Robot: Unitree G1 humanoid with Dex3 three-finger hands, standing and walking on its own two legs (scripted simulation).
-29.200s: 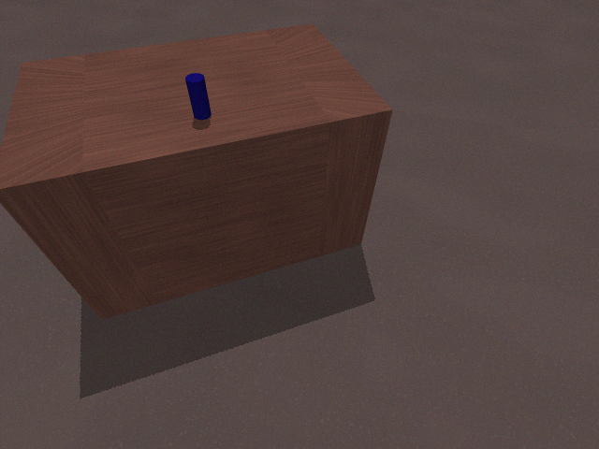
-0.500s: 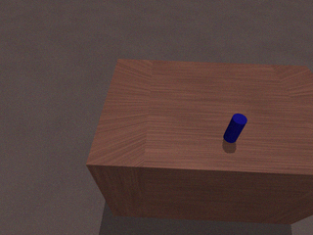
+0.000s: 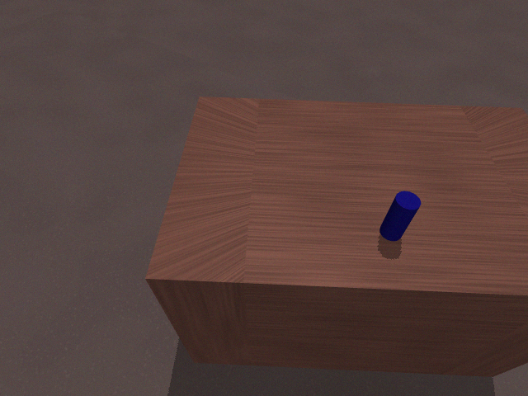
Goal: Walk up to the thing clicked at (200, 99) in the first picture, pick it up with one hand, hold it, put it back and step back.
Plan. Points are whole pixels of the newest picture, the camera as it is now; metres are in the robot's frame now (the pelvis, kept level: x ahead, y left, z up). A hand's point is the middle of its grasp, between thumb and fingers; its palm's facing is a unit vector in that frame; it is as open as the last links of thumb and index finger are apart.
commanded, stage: stand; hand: right
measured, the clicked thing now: (398, 217) +0.47 -0.28 -0.08
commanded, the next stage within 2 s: step back in 0.30 s
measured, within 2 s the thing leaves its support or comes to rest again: neither
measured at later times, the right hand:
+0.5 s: hand out of the picture +0.06 -0.27 -0.16, palm faces -0.02 +0.93 -0.38, open 7.4 cm
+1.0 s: hand out of the picture -0.07 -0.22 -0.17, palm faces +0.01 +0.91 -0.42, open 7.4 cm
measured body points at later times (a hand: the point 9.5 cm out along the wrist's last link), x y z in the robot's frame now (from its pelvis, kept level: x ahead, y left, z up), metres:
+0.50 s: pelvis -0.03 +0.00 -0.01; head +0.02 +0.00 +0.43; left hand +0.07 +0.32 -0.14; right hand +0.06 -0.32 -0.14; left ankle -0.04 +0.11 -0.75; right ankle +0.00 -0.12 -0.75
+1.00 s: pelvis -0.13 +0.05 -0.02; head -0.04 +0.06 +0.42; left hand +0.00 +0.36 -0.15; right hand -0.07 -0.27 -0.14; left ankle -0.12 +0.16 -0.75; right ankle -0.17 -0.08 -0.70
